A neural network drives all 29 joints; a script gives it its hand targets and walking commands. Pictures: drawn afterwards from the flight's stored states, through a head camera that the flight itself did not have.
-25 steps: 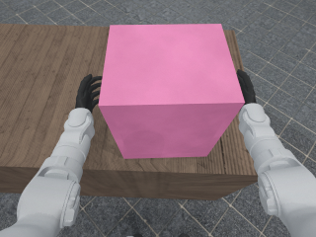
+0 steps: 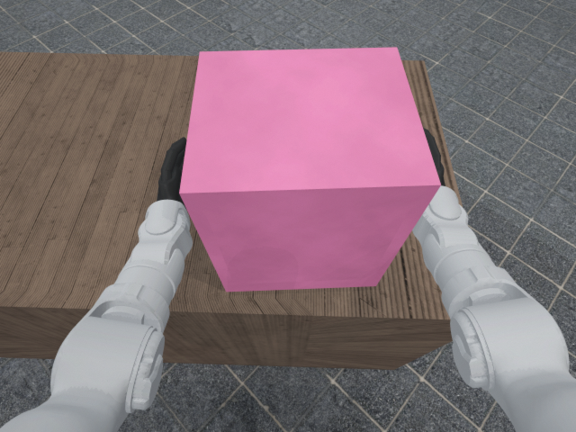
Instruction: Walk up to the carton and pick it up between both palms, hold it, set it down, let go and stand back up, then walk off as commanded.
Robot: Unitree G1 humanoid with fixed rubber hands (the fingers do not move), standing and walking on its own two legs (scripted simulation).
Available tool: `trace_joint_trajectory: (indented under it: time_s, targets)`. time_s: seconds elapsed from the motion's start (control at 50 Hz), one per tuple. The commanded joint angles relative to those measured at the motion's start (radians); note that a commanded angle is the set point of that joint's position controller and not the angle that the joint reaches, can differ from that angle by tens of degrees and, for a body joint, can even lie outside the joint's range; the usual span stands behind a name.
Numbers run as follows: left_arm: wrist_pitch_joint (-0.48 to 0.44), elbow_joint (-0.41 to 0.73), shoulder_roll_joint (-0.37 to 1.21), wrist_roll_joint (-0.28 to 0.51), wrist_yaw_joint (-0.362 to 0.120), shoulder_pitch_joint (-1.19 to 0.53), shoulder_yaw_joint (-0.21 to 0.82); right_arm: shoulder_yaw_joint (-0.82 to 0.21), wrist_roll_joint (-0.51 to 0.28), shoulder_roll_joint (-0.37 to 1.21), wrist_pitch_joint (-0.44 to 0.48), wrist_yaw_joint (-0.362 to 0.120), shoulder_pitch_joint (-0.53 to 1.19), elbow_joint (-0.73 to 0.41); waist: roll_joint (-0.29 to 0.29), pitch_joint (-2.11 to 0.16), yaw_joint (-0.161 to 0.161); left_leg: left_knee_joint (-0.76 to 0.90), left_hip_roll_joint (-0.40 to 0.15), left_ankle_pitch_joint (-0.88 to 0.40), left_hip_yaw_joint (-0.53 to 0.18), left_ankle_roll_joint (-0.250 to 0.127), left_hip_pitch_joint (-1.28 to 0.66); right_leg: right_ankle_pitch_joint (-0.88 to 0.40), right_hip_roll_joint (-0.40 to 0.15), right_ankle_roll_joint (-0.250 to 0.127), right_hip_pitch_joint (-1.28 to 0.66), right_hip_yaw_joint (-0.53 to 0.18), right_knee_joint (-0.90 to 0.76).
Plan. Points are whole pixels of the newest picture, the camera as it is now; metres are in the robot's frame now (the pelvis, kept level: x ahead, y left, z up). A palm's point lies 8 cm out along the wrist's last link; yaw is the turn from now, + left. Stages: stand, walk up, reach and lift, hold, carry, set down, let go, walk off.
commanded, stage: reach and lift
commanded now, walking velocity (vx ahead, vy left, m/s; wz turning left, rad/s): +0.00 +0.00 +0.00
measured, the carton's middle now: (300, 185) +0.47 +0.01 +0.02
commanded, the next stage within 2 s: none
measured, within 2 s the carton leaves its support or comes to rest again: neither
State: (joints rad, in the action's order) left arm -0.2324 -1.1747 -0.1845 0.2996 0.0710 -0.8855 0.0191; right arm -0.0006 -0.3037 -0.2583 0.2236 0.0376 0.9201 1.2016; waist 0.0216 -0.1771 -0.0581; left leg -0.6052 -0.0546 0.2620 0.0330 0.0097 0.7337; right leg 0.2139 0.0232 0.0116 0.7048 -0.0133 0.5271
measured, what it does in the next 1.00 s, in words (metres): stands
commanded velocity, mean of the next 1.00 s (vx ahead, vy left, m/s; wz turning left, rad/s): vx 0.00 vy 0.00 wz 0.00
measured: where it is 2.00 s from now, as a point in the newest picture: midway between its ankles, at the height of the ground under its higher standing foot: outside the picture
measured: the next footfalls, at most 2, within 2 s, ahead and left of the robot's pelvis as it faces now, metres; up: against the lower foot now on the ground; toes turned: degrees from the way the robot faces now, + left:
none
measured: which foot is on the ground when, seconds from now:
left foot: down 0.00-1.00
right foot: down 0.00-1.00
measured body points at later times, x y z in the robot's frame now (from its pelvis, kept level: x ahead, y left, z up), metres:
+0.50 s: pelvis +0.00 +0.00 +0.00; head +0.11 +0.00 +0.44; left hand +0.45 +0.19 +0.04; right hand +0.48 -0.17 +0.04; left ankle -0.01 +0.12 -0.72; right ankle +0.00 -0.13 -0.72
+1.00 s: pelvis +0.00 -0.01 +0.00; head +0.12 -0.01 +0.44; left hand +0.45 +0.19 +0.03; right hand +0.47 -0.17 +0.04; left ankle -0.01 +0.12 -0.72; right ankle +0.00 -0.13 -0.72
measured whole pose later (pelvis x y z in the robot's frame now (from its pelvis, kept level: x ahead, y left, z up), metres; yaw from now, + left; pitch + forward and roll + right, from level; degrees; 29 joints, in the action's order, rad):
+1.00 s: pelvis +0.00 -0.01 +0.00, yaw +1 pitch +23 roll -1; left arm -0.44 -1.30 -0.15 0.08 0.04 -0.89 -0.22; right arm 0.42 0.09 -0.12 0.36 -0.01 0.90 1.21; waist 0.02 -0.18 -0.03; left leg -0.57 -0.05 0.25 0.02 0.01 0.73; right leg 0.22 0.02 0.01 0.71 0.00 0.53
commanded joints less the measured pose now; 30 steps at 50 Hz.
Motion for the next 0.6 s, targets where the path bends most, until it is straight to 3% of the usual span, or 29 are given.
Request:
trace_joint_trajectory:
  time_s: [0.0,0.02,0.06,0.08,0.1,0.12,0.14,0.18,0.2,0.24,0.26,0.28,0.3,0.32,0.34,0.36,0.38,0.4,0.42,0.44,0.46,0.48,0.5,0.52,0.54,0.56,0.58]
  targets:
    - [-0.073,0.037,-0.087,-0.115,0.018,-0.619,-0.062,0.030,0.112,-0.105,0.048,-0.005,0.591,-0.130,0.002,-0.887,0.006,-0.068,0.002,-0.650,-0.014,0.107,-0.422,-0.443,0.040,0.008,-0.165,0.087,0.029]
    - [-0.085,0.095,-0.077,-0.121,0.020,-0.611,-0.064,0.059,0.137,-0.098,0.051,-0.003,0.568,-0.153,-0.002,-0.942,0.023,-0.061,0.003,-0.637,-0.009,0.111,-0.422,-0.452,0.035,0.011,-0.183,0.092,0.030]
    - [-0.079,0.086,-0.068,-0.132,0.019,-0.620,-0.068,0.051,0.127,-0.069,0.036,-0.012,0.544,-0.128,0.015,-0.873,0.009,-0.051,0.011,-0.606,0.005,0.094,-0.428,-0.417,0.034,0.006,-0.187,0.094,0.018]
    - [-0.090,0.150,-0.045,-0.122,0.024,-0.623,-0.050,0.051,0.131,-0.087,0.048,-0.012,0.571,-0.184,0.014,-0.965,0.003,-0.063,0.000,-0.668,-0.015,0.106,-0.449,-0.466,0.038,0.009,-0.200,0.094,0.038]
    - [-0.075,0.053,-0.080,-0.122,0.017,-0.637,-0.061,0.058,0.137,-0.086,0.025,-0.008,0.567,-0.091,0.004,-0.856,0.018,-0.057,0.012,-0.590,-0.004,0.094,-0.396,-0.430,0.031,0.015,-0.177,0.084,0.035]
    - [-0.084,0.084,-0.092,-0.122,0.022,-0.660,-0.064,0.057,0.138,-0.101,0.037,-0.003,0.577,-0.151,-0.005,-0.913,0.026,-0.054,0.011,-0.560,-0.008,0.096,-0.400,-0.414,0.034,0.012,-0.187,0.086,0.032]
    - [-0.091,0.067,-0.089,-0.125,0.027,-0.598,-0.079,0.040,0.133,-0.083,0.043,-0.001,0.557,-0.184,-0.024,-0.930,-0.013,-0.059,0.013,-0.605,-0.004,0.092,-0.379,-0.502,0.037,0.015,-0.238,0.073,0.054]
    - [-0.088,0.053,-0.067,-0.149,0.015,-0.610,-0.092,0.049,0.142,-0.068,0.043,0.002,0.579,-0.167,-0.033,-0.904,0.001,-0.062,0.030,-0.608,0.020,0.084,-0.352,-0.553,0.030,0.024,-0.253,0.073,0.053]
    - [-0.088,0.047,-0.053,-0.145,0.012,-0.613,-0.071,0.061,0.141,-0.059,0.038,-0.005,0.580,-0.144,-0.026,-0.897,0.020,-0.051,0.016,-0.581,-0.003,0.084,-0.367,-0.501,0.027,0.028,-0.235,0.082,0.057]
    - [-0.092,0.066,-0.070,-0.136,0.016,-0.634,-0.092,0.070,0.166,-0.049,0.033,-0.005,0.551,-0.141,-0.022,-0.861,0.014,-0.048,0.012,-0.530,0.003,0.081,-0.399,-0.393,0.026,0.014,-0.186,0.083,0.030]
    - [-0.098,0.096,-0.049,-0.120,0.019,-0.626,-0.075,0.052,0.158,-0.035,0.037,-0.008,0.559,-0.204,-0.042,-0.925,-0.001,-0.060,0.015,-0.573,0.005,0.083,-0.403,-0.442,0.032,0.016,-0.205,0.081,0.048]
    - [-0.087,0.031,-0.018,-0.137,0.018,-0.612,-0.073,0.047,0.159,-0.025,0.025,-0.012,0.550,-0.124,-0.033,-0.844,0.010,-0.053,0.021,-0.545,0.001,0.077,-0.382,-0.420,0.034,0.012,-0.169,0.084,0.043]
    - [-0.096,0.084,-0.024,-0.125,0.015,-0.626,-0.065,0.044,0.166,-0.016,0.027,-0.010,0.564,-0.163,-0.024,-0.885,-0.007,-0.051,0.021,-0.567,0.004,0.079,-0.361,-0.441,0.025,0.016,-0.204,0.080,0.056]
    - [-0.103,0.080,-0.013,-0.149,0.018,-0.604,-0.071,0.100,0.189,-0.032,0.037,-0.006,0.549,-0.159,-0.012,-0.894,0.042,-0.054,0.023,-0.562,0.005,0.080,-0.395,-0.455,0.025,0.011,-0.203,0.086,0.039]
    - [-0.109,0.098,0.004,-0.136,0.012,-0.604,-0.061,0.071,0.186,-0.004,0.044,-0.002,0.572,-0.180,-0.027,-0.923,0.021,-0.064,0.016,-0.644,0.003,0.085,-0.407,-0.504,0.028,0.016,-0.227,0.088,0.045]
    - [-0.104,0.083,0.041,-0.156,0.004,-0.596,-0.064,0.091,0.202,0.014,0.038,-0.012,0.557,-0.142,-0.005,-0.879,0.032,-0.055,0.013,-0.621,-0.010,0.093,-0.409,-0.488,0.023,0.010,-0.209,0.089,0.044]
    - [-0.097,0.032,0.034,-0.165,-0.008,-0.589,-0.087,0.065,0.207,0.039,0.037,-0.019,0.572,-0.163,-0.051,-0.843,-0.001,-0.050,0.023,-0.602,0.006,0.078,-0.393,-0.482,0.021,0.016,-0.232,0.077,0.040]
    - [-0.109,0.051,0.036,-0.201,-0.021,-0.584,-0.112,0.081,0.232,0.071,0.044,-0.020,0.530,-0.149,-0.047,-0.839,0.018,-0.047,0.028,-0.607,0.015,0.075,-0.391,-0.534,0.016,0.019,-0.286,0.079,0.039]
    - [-0.111,0.085,0.048,-0.217,-0.017,-0.528,-0.127,0.086,0.242,0.061,0.056,-0.014,0.517,-0.182,-0.052,-0.874,-0.004,-0.043,0.032,-0.624,0.020,0.071,-0.383,-0.577,0.014,0.030,-0.330,0.076,0.054]
    - [-0.122,0.081,0.111,-0.216,-0.029,-0.572,-0.094,0.068,0.250,0.119,0.068,-0.024,0.547,-0.198,-0.035,-0.899,0.014,-0.046,0.032,-0.634,0.016,0.077,-0.399,-0.588,0.021,0.029,-0.304,0.089,0.054]
    - [-0.133,0.059,0.153,-0.233,-0.053,-0.609,-0.102,0.075,0.293,0.208,0.075,-0.043,0.581,-0.206,-0.043,-0.876,-0.006,-0.039,0.029,-0.616,0.018,0.078,-0.375,-0.594,0.006,0.027,-0.329,0.079,0.059]
    - [-0.138,0.075,0.231,-0.247,-0.069,-0.604,-0.106,0.084,0.318,0.272,0.084,-0.062,0.582,-0.205,-0.080,-0.904,0.001,-0.035,0.036,-0.609,0.015,0.068,-0.374,-0.587,0.009,0.039,-0.353,0.084,0.054]
    - [-0.148,0.041,0.253,-0.288,-0.085,-0.629,-0.111,0.123,0.374,0.313,0.084,-0.070,0.571,-0.165,-0.064,-0.862,0.021,-0.016,0.032,-0.586,0.003,0.072,-0.378,-0.582,-0.001,0.044,-0.364,0.073,0.052]
    - [-0.142,-0.024,0.289,-0.353,-0.111,-0.638,-0.168,0.159,0.424,0.391,0.084,-0.099,0.558,-0.163,-0.049,-0.779,0.003,0.011,0.036,-0.528,0.023,0.059,-0.378,-0.535,-0.010,0.042,-0.359,0.078,0.025]
    - [-0.160,0.024,0.450,-0.365,-0.143,-0.661,-0.126,0.168,0.493,0.537,0.097,-0.129,0.547,-0.161,-0.066,-0.800,0.031,0.023,0.036,-0.558,0.024,0.059,-0.383,-0.567,-0.014,0.040,-0.403,0.095,0.018]
    - [-0.167,-0.002,0.492,-0.396,-0.163,-0.624,-0.140,0.182,0.531,0.611,0.108,-0.145,0.517,-0.124,-0.050,-0.772,0.014,0.031,0.034,-0.564,0.026,0.062,-0.390,-0.621,-0.023,0.032,-0.445,0.082,0.024]
    - [-0.170,-0.024,0.507,-0.409,-0.173,-0.652,-0.131,0.214,0.566,0.611,0.109,-0.156,0.469,-0.087,-0.020,-0.744,0.051,0.036,0.039,-0.539,0.033,0.069,-0.382,-0.598,-0.022,0.037,-0.429,0.093,0.011]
